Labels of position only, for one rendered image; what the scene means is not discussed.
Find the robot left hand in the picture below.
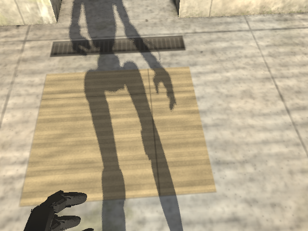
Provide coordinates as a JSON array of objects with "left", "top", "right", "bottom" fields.
[{"left": 23, "top": 191, "right": 94, "bottom": 231}]

